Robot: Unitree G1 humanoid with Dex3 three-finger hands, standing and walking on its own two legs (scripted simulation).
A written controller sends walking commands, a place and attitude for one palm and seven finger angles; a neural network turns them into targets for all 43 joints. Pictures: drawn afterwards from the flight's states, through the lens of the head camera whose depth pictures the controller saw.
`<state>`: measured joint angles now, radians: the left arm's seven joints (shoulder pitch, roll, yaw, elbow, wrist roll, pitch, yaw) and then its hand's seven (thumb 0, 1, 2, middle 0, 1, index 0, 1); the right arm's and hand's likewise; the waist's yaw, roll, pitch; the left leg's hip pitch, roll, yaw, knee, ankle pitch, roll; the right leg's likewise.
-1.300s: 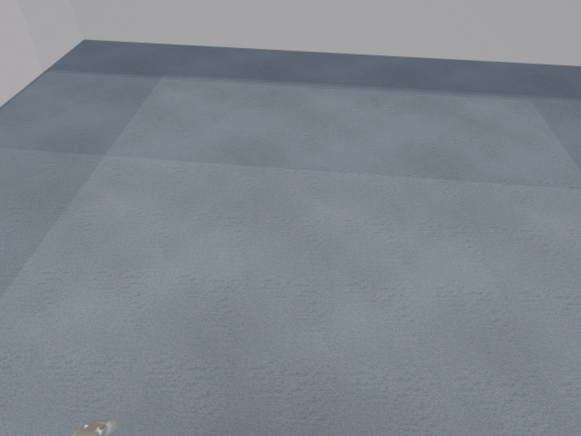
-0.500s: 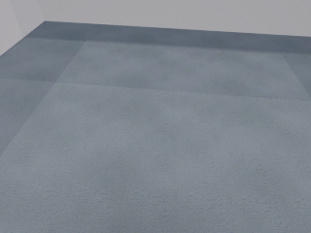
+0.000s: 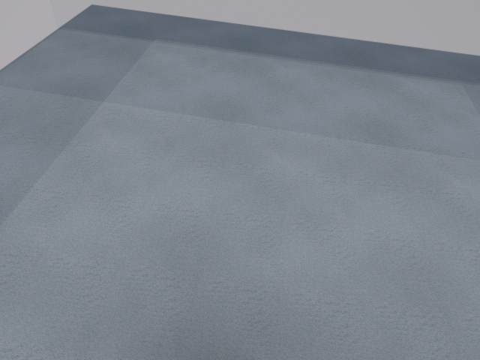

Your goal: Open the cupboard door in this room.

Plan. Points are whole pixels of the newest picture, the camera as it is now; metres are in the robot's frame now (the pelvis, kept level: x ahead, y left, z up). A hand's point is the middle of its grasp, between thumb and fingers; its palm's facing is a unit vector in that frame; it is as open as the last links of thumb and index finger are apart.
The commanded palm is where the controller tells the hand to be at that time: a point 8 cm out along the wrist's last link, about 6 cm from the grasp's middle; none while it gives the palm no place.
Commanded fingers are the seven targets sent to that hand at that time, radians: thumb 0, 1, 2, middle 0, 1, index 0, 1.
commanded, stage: turn or walk to find it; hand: left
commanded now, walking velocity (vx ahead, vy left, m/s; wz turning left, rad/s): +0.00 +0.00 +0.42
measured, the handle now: out of the picture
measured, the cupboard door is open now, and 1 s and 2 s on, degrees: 0 0 0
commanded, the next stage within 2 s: none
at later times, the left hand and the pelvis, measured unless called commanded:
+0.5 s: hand out of the picture -0.04 +0.18 -0.15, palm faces +0.25 -0.93 -0.26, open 7.4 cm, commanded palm none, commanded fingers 0.00 0.90 0.90 -0.20 -0.30 -0.20 -0.30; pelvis -0.04 -0.03 +0.01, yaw +15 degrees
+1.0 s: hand out of the picture -0.07 +0.22 -0.15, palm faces +0.45 -0.85 -0.26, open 7.4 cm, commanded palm none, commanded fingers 0.00 0.90 0.90 -0.20 -0.30 -0.20 -0.30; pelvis -0.06 -0.01 +0.01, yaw +27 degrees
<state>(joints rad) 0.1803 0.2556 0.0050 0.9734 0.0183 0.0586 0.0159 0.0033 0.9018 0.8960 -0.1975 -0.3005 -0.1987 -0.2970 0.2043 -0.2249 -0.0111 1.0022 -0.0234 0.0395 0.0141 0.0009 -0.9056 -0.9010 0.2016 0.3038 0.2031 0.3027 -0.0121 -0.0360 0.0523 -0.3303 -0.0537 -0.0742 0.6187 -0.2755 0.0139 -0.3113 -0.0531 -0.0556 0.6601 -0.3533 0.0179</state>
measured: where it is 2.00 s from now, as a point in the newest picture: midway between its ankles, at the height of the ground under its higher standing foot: outside the picture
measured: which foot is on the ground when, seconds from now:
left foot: down 0.00-0.24, up 0.26-0.60, down 0.62-1.00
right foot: up 0.00-0.22, down 0.24-0.62, up 0.64-1.00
